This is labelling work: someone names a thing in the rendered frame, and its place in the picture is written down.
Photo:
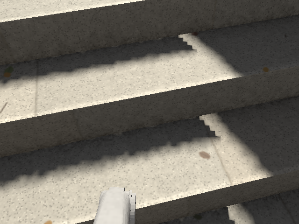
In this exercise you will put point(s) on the left robot thigh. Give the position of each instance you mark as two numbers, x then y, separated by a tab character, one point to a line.
116	206

